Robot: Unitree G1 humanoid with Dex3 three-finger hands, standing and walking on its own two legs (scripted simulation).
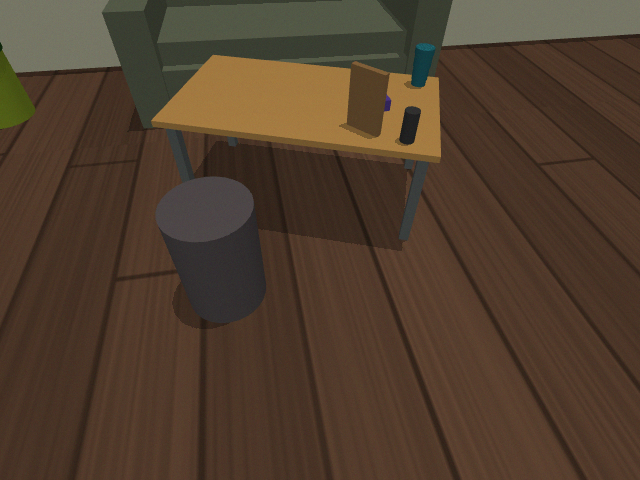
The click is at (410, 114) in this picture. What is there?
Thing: squat round
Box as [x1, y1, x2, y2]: [399, 106, 420, 144]
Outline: 413,106 405,108 399,138 401,142 406,144 413,142 420,110 417,107
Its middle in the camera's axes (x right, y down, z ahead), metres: +0.32 -0.39 +1.36
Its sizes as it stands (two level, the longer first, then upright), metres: 0.054 0.054 0.119
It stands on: a support 0.47 m high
